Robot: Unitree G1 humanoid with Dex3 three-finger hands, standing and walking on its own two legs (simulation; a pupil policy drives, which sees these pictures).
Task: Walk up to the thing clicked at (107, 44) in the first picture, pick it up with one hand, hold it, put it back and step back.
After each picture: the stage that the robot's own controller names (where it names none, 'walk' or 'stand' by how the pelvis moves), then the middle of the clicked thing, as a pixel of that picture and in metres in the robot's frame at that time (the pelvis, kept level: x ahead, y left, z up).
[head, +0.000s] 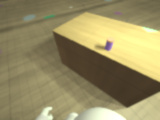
stand; (109, 44) +0.71 -0.14 -0.01
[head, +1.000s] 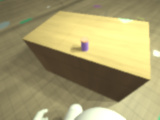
walk; (84, 44) +0.61 +0.11 +0.02
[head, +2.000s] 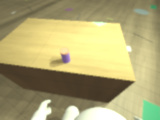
stand; (65, 55) +0.47 +0.22 +0.03
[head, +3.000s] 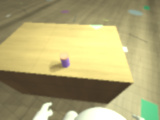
stand; (65, 60) +0.44 +0.22 +0.00
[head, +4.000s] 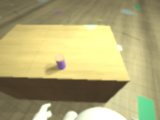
stand; (60, 62) +0.42 +0.25 +0.00
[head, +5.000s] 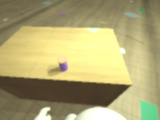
stand; (63, 64) +0.42 +0.23 -0.01
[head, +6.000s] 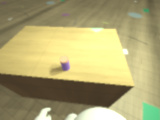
stand; (65, 63) +0.42 +0.22 -0.01
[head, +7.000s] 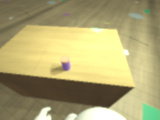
stand; (65, 63) +0.43 +0.22 -0.01
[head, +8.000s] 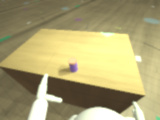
rise first; (73, 65) +0.43 +0.19 +0.00
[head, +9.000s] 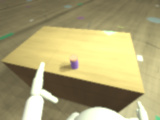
go down; (74, 62) +0.45 +0.19 +0.00
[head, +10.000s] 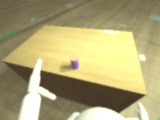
go down; (74, 62) +0.44 +0.19 +0.00
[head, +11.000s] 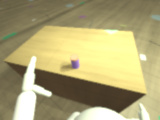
go down; (75, 61) +0.45 +0.19 +0.00
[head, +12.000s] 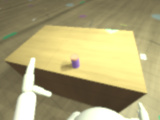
go down; (75, 61) +0.45 +0.19 +0.00
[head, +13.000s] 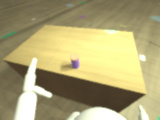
go down; (75, 61) +0.45 +0.19 +0.00
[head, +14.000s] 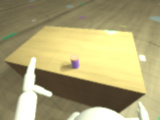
go down; (75, 61) +0.45 +0.19 +0.00
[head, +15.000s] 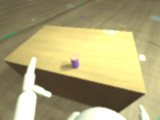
go down; (75, 61) +0.45 +0.19 +0.00
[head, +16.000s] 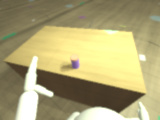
go down; (75, 61) +0.45 +0.19 +0.00
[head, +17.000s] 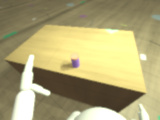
go down; (75, 60) +0.46 +0.19 +0.00
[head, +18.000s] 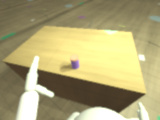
go down; (74, 62) +0.45 +0.19 +0.00
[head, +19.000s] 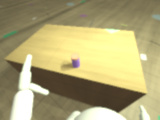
go down; (75, 60) +0.45 +0.19 +0.00
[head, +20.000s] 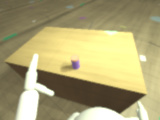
go down; (75, 62) +0.45 +0.19 +0.00
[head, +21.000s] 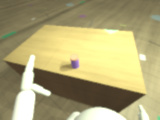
go down; (74, 61) +0.45 +0.19 +0.00
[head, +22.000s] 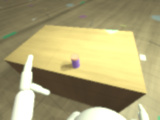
go down; (75, 61) +0.45 +0.19 +0.00
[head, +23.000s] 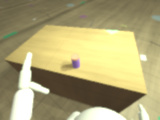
go down; (75, 61) +0.45 +0.19 +0.00
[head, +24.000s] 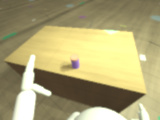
go down; (75, 61) +0.45 +0.19 +0.00
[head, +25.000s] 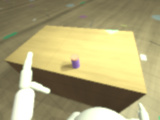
go down; (75, 61) +0.45 +0.19 +0.00
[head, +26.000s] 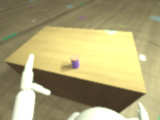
go down; (75, 61) +0.45 +0.19 +0.00
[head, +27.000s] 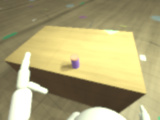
go down; (75, 61) +0.45 +0.19 +0.00
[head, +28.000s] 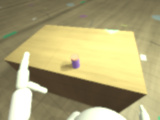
go down; (75, 61) +0.45 +0.19 +0.00
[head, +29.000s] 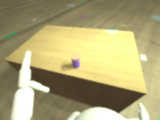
go down; (75, 61) +0.45 +0.19 +0.00
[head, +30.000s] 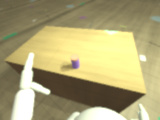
go down; (75, 61) +0.45 +0.19 +0.00
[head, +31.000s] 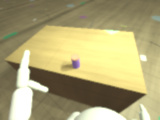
go down; (75, 61) +0.45 +0.19 +0.00
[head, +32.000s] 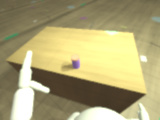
go down; (75, 61) +0.46 +0.19 +0.00
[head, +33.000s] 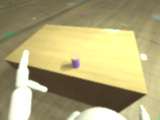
go down; (75, 61) +0.45 +0.19 +0.00
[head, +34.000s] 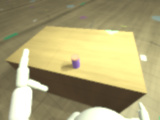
go down; (75, 61) +0.46 +0.19 +0.00
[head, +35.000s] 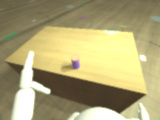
go down; (75, 62) +0.45 +0.19 +0.00
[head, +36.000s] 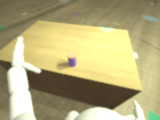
go down; (72, 59) +0.46 +0.18 +0.01
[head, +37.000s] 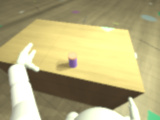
close in; (72, 60) +0.45 +0.16 +0.02
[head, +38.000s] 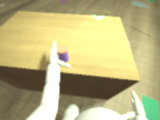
close in; (63, 54) +0.45 +0.19 +0.05
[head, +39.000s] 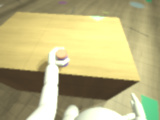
lift; (62, 58) +0.42 +0.19 +0.05
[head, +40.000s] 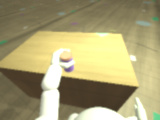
lift; (67, 62) +0.33 +0.16 +0.17
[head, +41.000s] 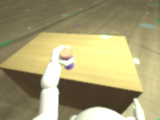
hold; (67, 59) +0.33 +0.16 +0.19
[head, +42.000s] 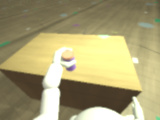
hold; (69, 61) +0.33 +0.15 +0.18
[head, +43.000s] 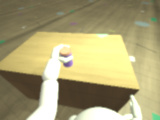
crouch; (66, 57) +0.37 +0.17 +0.17
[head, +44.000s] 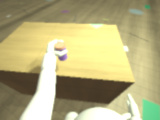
lower; (61, 51) +0.45 +0.20 +0.11
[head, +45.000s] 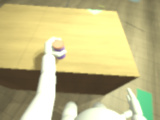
lower; (59, 50) +0.46 +0.19 +0.07
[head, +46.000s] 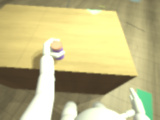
lower; (58, 51) +0.46 +0.20 +0.07
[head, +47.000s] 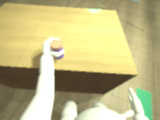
lower; (58, 50) +0.46 +0.20 +0.07
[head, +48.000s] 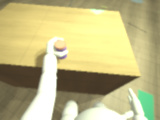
loosen; (61, 50) +0.46 +0.19 +0.07
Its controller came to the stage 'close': yes
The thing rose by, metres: 0.22
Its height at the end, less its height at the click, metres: +0.00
